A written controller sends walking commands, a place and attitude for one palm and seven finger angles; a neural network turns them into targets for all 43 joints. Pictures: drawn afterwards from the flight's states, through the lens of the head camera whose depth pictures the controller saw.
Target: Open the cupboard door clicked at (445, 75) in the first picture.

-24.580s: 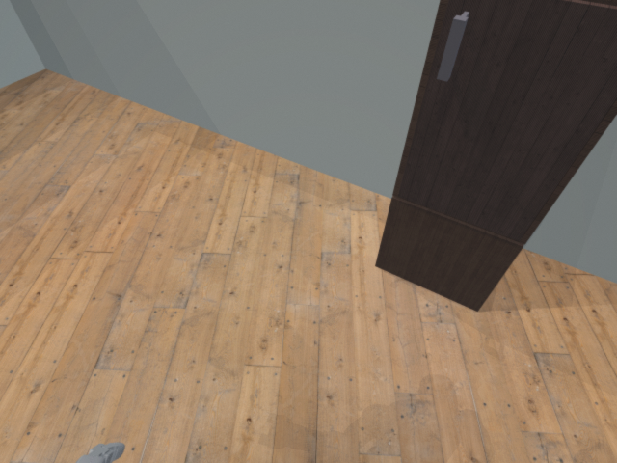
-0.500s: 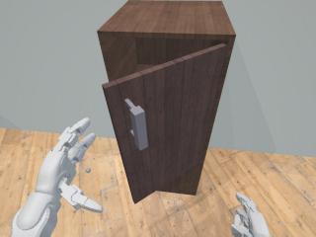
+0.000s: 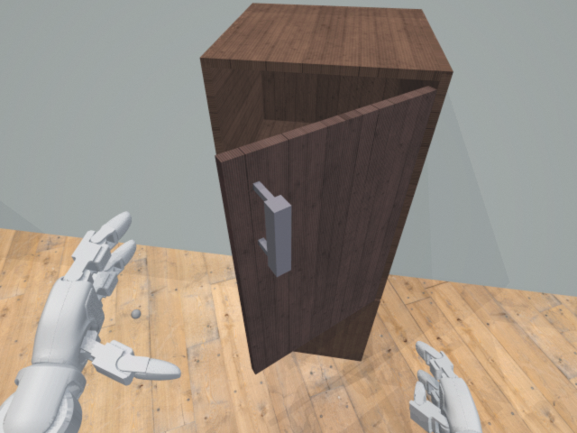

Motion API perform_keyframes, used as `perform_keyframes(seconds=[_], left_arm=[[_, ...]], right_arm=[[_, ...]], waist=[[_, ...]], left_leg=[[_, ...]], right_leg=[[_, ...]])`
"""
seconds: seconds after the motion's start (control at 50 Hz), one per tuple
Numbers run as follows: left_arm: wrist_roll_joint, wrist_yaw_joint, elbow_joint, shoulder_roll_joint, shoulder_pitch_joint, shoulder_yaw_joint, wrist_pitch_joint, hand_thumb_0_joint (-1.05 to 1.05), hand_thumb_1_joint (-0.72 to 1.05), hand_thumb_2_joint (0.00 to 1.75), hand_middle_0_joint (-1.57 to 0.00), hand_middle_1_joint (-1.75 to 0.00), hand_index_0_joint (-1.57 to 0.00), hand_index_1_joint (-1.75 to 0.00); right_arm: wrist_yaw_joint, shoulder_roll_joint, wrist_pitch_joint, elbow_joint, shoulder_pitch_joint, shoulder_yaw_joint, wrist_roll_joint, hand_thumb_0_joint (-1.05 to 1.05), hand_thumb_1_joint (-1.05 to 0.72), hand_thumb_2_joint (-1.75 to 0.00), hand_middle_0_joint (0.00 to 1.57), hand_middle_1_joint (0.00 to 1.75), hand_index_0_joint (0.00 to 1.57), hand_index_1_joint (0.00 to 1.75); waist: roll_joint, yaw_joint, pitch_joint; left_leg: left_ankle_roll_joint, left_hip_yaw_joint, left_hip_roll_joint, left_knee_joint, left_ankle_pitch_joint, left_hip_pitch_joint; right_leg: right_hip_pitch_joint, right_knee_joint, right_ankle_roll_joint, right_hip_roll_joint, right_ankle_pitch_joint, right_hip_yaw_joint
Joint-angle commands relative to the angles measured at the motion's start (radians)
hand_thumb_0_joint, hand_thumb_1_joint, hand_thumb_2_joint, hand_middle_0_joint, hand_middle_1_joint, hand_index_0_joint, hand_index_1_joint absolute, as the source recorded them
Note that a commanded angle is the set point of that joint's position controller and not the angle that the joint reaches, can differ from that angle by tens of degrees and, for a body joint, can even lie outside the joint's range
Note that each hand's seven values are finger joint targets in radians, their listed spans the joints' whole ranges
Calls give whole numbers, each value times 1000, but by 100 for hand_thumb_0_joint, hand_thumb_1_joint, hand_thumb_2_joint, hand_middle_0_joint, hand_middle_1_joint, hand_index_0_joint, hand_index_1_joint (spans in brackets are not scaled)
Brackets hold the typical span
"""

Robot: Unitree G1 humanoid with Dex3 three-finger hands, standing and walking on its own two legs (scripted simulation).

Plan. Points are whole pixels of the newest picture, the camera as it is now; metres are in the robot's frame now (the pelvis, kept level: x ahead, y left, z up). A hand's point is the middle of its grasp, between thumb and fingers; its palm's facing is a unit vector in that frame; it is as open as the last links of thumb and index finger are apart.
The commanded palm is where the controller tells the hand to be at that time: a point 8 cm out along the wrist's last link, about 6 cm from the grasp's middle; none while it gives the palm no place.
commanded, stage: draw the hand back to the body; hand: left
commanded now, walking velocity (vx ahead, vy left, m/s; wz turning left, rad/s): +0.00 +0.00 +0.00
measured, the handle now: (270, 228) +0.34 +0.07 +0.14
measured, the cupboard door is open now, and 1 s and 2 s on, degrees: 41 41 41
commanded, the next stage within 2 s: step back with the hand held close in 0.98 s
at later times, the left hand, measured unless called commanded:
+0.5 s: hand (101, 293) +0.21 +0.24 +0.16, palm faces +0.40 -0.83 -0.38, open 10.3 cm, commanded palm +0.16 +0.29 +0.17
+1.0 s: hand (99, 290) +0.21 +0.24 +0.16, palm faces +0.44 -0.81 -0.39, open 7.5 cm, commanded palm +0.16 +0.28 +0.17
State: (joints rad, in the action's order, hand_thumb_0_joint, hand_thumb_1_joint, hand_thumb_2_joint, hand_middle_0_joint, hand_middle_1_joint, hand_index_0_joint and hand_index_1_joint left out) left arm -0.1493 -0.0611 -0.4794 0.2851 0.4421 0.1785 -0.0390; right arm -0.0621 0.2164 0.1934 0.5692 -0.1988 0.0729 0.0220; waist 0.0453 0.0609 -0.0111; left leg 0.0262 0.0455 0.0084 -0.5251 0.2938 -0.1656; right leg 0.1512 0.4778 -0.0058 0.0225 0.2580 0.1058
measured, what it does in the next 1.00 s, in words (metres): stands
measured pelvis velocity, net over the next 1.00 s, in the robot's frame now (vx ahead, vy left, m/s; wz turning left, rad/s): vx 0.01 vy -0.01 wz -0.02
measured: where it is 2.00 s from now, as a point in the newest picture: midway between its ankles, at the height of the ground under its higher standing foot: outside the picture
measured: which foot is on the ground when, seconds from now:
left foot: down 0.00-1.00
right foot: down 0.00-1.00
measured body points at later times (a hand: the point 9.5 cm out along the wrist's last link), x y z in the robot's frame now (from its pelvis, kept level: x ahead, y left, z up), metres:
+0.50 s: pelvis +0.01 +0.00 +0.01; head +0.00 -0.02 +0.46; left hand +0.18 +0.28 +0.18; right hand +0.19 -0.22 -0.08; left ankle +0.00 +0.10 -0.74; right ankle +0.00 -0.12 -0.74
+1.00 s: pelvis +0.01 -0.01 +0.01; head +0.00 -0.03 +0.46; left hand +0.18 +0.28 +0.18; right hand +0.20 -0.24 -0.08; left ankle +0.00 +0.10 -0.74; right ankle +0.00 -0.12 -0.74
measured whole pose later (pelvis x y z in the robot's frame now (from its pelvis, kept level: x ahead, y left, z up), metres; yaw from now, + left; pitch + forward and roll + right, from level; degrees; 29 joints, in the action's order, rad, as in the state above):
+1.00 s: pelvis +0.01 -0.01 +0.01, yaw -1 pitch -5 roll -1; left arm -0.06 0.12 -0.36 0.32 0.45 0.31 0.11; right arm -0.06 0.22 0.09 0.64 -0.18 0.01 0.00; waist 0.07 0.07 0.05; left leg 0.01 0.06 0.03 -0.40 0.25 -0.06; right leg 0.06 0.36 -0.02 -0.01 0.22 0.09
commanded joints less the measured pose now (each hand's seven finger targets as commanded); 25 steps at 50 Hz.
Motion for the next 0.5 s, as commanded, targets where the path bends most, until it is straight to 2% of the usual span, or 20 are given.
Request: perform_keyframes(seconds=[0.0, 0.02, 0.04, 0.06, 0.1, 0.16, 0.2, 0.26, 0.3, 0.32, 0.38, 0.4, 0.44, 0.46, 0.48], left_arm=[[82, 148, -232, 126, -52, 68, 141, 0, -12, 47, -16, -30, -16, -30], [92, 160, -253, 118, -81, 57, 153, 0, -8, 48, -16, -30, -16, -30], [98, 171, -231, 116, -77, 56, 160, 0, -5, 50, -17, -30, -17, -30], [102, 181, -213, 123, -71, 68, 166, 0, -1, 51, -17, -30, -17, -30], [110, 195, -196, 159, -69, 102, 179, 0, 6, 54, -17, -30, -17, -30], [110, 201, -202, 147, -51, 110, 194, 0, 17, 58, -17, -30, -17, -30], [112, 206, -183, 176, -35, 140, 198, 0, 23, 62, -18, -30, -18, -30], [109, 204, -184, 161, -29, 141, 203, 0, 34, 66, -18, -30, -18, -30], [109, 207, -161, 191, -30, 174, 204, 0, 41, 69, -18, -30, -18, -30], [106, 205, -159, 178, -34, 171, 204, 0, 44, 70, -18, -30, -18, -30], [101, 203, -132, 187, -32, 196, 207, 0, 55, 75, -19, -30, -19, -30], [101, 204, -114, 200, -36, 209, 207, 0, 58, 76, -19, -30, -19, -30], [98, 205, -118, 203, -47, 222, 211, 0, 65, 80, -19, -30, -19, -30], [95, 205, -114, 211, -45, 234, 211, 0, 69, 81, -19, -30, -19, -30], [95, 205, -121, 217, -47, 243, 213, 0, 73, 82, -19, -30, -19, -30]], right_arm=[[-1, 114, 28, -148, 124, -63, -18, 0, -90, -90, 20, 30, 20, 30], [0, 112, 24, -152, 127, -64, -20, 0, -90, -90, 20, 30, 20, 30], [-2, 108, 22, -145, 125, -65, -21, 0, -90, -90, 20, 30, 20, 30], [-3, 108, 17, -141, 123, -67, -21, 0, -90, -90, 20, 30, 20, 30], [-8, 114, 10, -129, 131, -73, -23, 0, -90, -90, 20, 30, 20, 30], [-8, 109, 1, -121, 133, -76, -24, 0, -90, -90, 20, 30, 20, 30], [-8, 114, -6, -113, 138, -82, -23, 0, -90, -90, 20, 30, 20, 30], [-4, 111, -16, -111, 140, -84, -22, 0, -90, -90, 20, 30, 20, 30], [-6, 116, -19, -106, 142, -89, -21, 0, -90, -90, 20, 30, 20, 30], [-5, 112, -24, -106, 142, -88, -21, 0, -90, -90, 20, 30, 20, 30], [-5, 112, -36, -104, 138, -93, -19, 0, -90, -90, 20, 30, 20, 30], [-7, 115, -38, -101, 142, -94, -19, 0, -90, -90, 20, 30, 20, 30], [-7, 112, -42, -99, 140, -94, -19, 0, -90, -90, 20, 30, 20, 30], [-7, 111, -43, -99, 138, -95, -19, 0, -90, -90, 20, 30, 20, 30], [-6, 113, -43, -100, 138, -97, -20, 0, -90, -90, 20, 30, 20, 30]], waist=[[32, -3, -7], [51, -8, -28], [39, -10, -24], [14, -10, -15], [5, -5, -13], [23, -3, -43], [12, 3, -42], [27, 3, -40], [15, 7, -24], [13, 5, -21], [-19, 6, -20], [-10, 7, -6], [21, 9, -21], [2, 11, -29], [13, 12, -42]], left_leg=[[-17, -73, 21, 146, -129, -18], [-18, -75, 19, 156, -127, -2], [-16, -71, 20, 160, -122, 9], [-15, -71, 21, 165, -118, 8], [-14, -71, 23, 171, -125, 15], [-14, -64, 20, 169, -192, 44], [-16, -66, 23, 169, -217, 50], [-19, -62, 24, 170, -261, 60], [-19, -59, 25, 170, -257, 56], [-20, -60, 26, 176, -252, 58], [-17, -51, 26, 172, -270, 66], [-17, -49, 27, 173, -262, 62], [-18, -49, 25, 177, -271, 65], [-16, -49, 24, 173, -282, 72], [-15, -43, 22, 167, -295, 78]], right_leg=[[-26, -106, -28, -20, -92, -63], [-34, -108, -27, -17, -86, -64], [-32, -115, -25, -16, -77, -63], [-33, -122, -25, -17, -70, -62], [-50, -132, -27, -16, -75, -67], [-75, -131, -28, -12, -130, -67], [-87, -132, -29, -15, -151, -70], [-92, -131, -26, -16, -181, -69], [-92, -136, -27, -16, -183, -71], [-89, -138, -27, -18, -176, -71], [-87, -144, -24, -20, -194, -75], [-86, -148, -25, -19, -191, -75], [-97, -145, -25, -17, -197, -78], [-98, -147, -24, -18, -208, -78], [-105, -146, -25, -17, -224, -82]])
